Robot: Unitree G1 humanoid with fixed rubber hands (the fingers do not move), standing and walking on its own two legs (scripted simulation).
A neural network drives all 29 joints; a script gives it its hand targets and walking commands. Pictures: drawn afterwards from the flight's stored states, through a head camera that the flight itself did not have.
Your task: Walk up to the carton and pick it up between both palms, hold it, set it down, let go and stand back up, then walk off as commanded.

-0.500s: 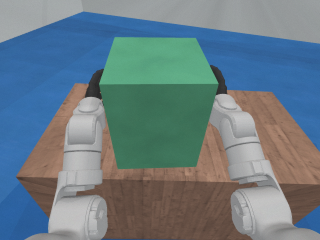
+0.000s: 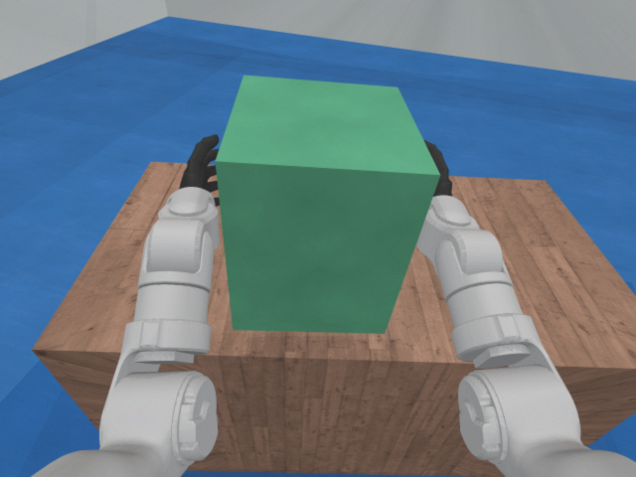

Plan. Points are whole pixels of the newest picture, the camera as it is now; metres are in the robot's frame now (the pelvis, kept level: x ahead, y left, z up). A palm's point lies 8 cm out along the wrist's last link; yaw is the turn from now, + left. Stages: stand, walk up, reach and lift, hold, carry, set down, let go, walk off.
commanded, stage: hold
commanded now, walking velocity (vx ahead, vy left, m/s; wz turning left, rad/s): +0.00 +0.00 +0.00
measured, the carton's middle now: (315, 207) +0.39 +0.00 +0.17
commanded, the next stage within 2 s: set down in 0.52 s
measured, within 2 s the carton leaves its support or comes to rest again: neither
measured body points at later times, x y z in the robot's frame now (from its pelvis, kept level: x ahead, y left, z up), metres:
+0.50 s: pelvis +0.01 +0.00 +0.00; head -0.03 +0.01 +0.45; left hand +0.39 +0.15 +0.19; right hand +0.39 -0.14 +0.21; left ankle +0.04 +0.12 -0.74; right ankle +0.03 -0.12 -0.74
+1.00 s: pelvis -0.01 -0.01 +0.00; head -0.04 +0.01 +0.45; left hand +0.40 +0.15 +0.16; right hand +0.40 -0.14 +0.16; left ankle +0.04 +0.12 -0.74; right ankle +0.03 -0.12 -0.74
